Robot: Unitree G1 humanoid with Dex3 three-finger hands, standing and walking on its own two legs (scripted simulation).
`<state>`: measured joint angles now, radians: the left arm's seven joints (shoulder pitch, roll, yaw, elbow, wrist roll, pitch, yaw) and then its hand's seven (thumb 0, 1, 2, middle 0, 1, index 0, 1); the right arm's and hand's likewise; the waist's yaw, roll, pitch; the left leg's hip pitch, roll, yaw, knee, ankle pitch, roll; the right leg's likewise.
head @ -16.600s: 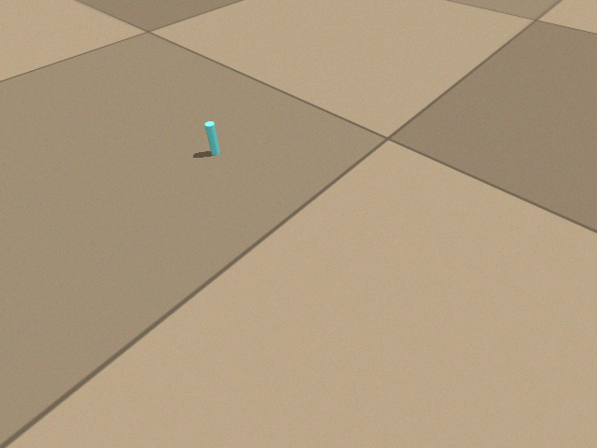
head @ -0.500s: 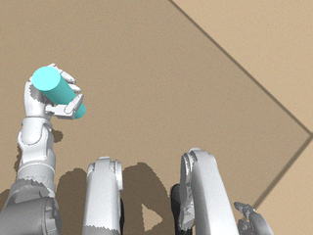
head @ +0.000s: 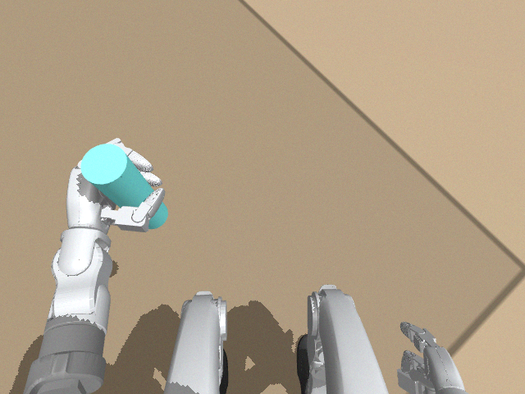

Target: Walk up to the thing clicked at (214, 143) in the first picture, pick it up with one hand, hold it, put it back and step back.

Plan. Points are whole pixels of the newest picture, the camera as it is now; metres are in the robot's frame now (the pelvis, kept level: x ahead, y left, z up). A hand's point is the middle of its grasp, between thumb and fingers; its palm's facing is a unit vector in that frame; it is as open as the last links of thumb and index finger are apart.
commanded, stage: lift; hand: left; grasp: from the side
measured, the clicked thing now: (133, 194) +0.41 +0.20 +0.01
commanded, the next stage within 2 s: hold in 1.20 s
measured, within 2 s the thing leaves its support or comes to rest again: neither
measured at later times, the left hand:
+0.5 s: hand (91, 143) +0.39 +0.18 +0.16, palm faces +0.04 -1.00 -0.03, open 7.0 cm
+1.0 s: hand (71, 97) +0.39 +0.17 +0.22, palm faces +0.02 -1.00 -0.01, open 7.0 cm
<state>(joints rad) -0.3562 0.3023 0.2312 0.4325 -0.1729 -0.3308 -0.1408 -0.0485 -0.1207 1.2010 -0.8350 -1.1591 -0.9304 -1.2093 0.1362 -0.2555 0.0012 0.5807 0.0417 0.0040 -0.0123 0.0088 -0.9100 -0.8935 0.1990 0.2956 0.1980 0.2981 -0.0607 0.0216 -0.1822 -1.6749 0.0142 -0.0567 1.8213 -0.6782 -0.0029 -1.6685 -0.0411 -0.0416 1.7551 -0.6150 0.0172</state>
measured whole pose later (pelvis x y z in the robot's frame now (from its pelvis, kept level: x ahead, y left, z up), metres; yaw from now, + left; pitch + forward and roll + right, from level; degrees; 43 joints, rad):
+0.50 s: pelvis +0.04 +0.00 +0.13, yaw +1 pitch +20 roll -3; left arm -0.18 0.26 0.15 0.36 -0.18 -0.29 -0.12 -0.05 -0.12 1.20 -0.84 -1.16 -0.93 -1.21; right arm 0.20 -0.24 0.00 0.60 0.04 -0.05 -0.03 0.01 -0.91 -0.89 0.20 0.30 0.20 0.30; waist -0.04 0.01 -0.13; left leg -1.09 0.03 -0.04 1.34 -0.59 0.00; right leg -1.08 -0.02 -0.05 1.27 -0.52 0.02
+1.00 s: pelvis +0.06 +0.00 +0.19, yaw +1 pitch +13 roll -2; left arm -0.15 0.23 0.15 0.42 -0.19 -0.33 -0.15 -0.05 -0.12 1.20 -0.84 -1.16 -0.93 -1.21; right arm 0.23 -0.22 0.00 0.63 0.02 -0.04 -0.03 0.01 -0.90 -0.89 0.20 0.30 0.20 0.30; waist -0.03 0.01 -0.08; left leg -0.77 0.03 -0.02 1.05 -0.51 -0.01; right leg -0.77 -0.02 -0.03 1.00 -0.45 0.02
